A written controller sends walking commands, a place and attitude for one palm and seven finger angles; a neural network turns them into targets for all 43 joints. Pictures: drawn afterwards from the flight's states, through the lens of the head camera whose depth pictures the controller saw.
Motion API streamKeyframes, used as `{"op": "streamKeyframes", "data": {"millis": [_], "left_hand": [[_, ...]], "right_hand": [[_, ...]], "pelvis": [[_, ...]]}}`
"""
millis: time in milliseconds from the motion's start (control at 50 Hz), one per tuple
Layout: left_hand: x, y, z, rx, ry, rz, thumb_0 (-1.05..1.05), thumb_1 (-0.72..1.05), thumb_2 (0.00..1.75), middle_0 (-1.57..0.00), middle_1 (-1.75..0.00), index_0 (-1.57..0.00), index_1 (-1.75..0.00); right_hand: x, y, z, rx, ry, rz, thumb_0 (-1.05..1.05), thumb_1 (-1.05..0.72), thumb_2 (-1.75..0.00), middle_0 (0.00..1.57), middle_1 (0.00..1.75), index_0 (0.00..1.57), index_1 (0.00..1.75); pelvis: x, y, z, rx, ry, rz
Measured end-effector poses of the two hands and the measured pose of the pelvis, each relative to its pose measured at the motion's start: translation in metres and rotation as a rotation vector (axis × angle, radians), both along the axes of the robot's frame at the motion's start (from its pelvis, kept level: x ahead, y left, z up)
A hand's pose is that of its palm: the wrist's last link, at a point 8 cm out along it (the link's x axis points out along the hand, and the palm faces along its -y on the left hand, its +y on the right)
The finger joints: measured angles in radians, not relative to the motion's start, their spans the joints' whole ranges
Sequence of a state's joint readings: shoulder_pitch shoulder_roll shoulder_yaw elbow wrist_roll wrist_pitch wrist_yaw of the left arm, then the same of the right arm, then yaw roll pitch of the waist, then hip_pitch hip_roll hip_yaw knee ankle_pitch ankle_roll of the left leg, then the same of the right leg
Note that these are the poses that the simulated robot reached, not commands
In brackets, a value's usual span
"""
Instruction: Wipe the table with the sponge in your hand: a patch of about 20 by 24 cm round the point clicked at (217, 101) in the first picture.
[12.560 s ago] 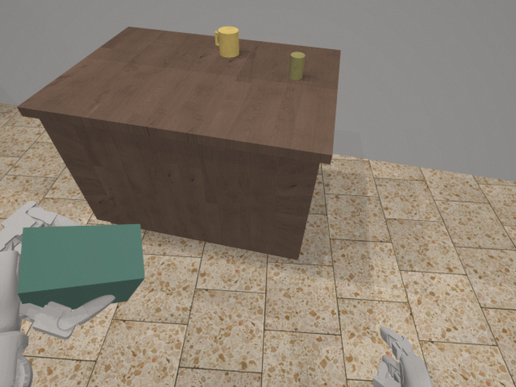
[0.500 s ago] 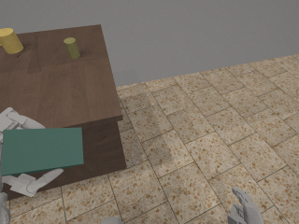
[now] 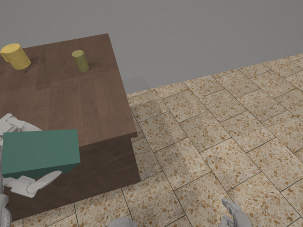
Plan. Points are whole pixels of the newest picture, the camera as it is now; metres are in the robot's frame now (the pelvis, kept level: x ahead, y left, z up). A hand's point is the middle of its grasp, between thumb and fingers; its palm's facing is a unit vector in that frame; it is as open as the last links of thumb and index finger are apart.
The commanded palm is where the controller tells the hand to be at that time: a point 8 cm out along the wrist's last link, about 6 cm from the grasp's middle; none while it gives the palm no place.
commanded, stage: come to a stop and stand still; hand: left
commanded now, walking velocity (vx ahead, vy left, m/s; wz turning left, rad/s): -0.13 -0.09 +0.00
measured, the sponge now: (52, 155) +0.23 +0.21 +0.14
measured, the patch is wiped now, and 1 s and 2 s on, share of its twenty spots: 0.00 0.00 0.00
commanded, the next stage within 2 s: look again from close up in 1.00 s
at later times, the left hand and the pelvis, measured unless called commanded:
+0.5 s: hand (29, 157) +0.21 +0.24 +0.16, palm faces +0.33 -0.84 -0.44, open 10.5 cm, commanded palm +0.16 +0.29 +0.18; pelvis -0.01 +0.01 +0.00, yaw -2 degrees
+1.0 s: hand (24, 175) +0.18 +0.24 +0.16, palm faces +0.34 -0.86 -0.39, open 10.5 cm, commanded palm +0.13 +0.29 +0.18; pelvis -0.04 +0.01 +0.00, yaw -2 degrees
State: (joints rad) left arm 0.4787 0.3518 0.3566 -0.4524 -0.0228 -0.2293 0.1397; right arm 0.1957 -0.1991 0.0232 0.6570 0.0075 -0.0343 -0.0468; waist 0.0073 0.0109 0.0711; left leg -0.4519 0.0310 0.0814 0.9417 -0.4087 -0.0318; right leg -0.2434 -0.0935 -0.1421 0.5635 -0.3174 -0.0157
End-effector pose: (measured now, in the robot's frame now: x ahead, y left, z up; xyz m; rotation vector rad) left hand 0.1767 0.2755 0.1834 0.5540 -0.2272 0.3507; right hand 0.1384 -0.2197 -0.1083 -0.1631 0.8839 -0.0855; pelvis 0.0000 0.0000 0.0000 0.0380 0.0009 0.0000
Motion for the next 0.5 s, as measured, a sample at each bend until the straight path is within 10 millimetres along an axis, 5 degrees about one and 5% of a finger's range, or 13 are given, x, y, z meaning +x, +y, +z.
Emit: {"op": "streamKeyframes", "data": {"millis": [120, 240, 360, 500], "left_hand": [[0.014, 0.018, -0.003, -0.016, -0.052, -0.063, -0.01, -0.53, 1.0, -0.68, -1.37, -0.7, -1.35], [0.025, 0.036, 0.0, -0.008, -0.074, -0.078, -0.01, -0.53, 1.0, -0.68, -1.37, -0.7, -1.35], [0.013, 0.021, 0.008, -0.007, -0.053, -0.09, -0.01, -0.53, 1.0, -0.68, -1.37, -0.7, -1.35], [-0.002, 0.003, -0.001, -0.047, 0.011, -0.06, -0.01, -0.53, 1.0, -0.68, -1.37, -0.7, -1.35]], "right_hand": [[0.022, -0.004, 0.019, -0.126, -0.081, -0.038, 0.01, -0.91, -0.9, 0.2, 0.3, 0.2, 0.3], [0.036, 0.02, 0.037, -0.095, -0.149, -0.031, 0.01, -0.91, -0.9, 0.2, 0.3, 0.2, 0.3], [0.033, 0.039, 0.036, 0.001, -0.195, 0.016, 0.01, -0.9, -0.9, 0.2, 0.3, 0.2, 0.3], [0.009, 0.025, 0.015, 0.03, -0.128, -0.007, 0.01, -0.9, -0.9, 0.21, 0.3, 0.2, 0.3]], "pelvis": [[0.011, 0.027, -0.009, -0.031, -0.01, -0.004], [0.008, 0.032, -0.004, -0.036, -0.005, -0.012], [0.002, 0.024, -0.002, -0.041, 0.006, -0.029], [-0.007, 0.013, -0.004, -0.036, -0.005, -0.034]]}}
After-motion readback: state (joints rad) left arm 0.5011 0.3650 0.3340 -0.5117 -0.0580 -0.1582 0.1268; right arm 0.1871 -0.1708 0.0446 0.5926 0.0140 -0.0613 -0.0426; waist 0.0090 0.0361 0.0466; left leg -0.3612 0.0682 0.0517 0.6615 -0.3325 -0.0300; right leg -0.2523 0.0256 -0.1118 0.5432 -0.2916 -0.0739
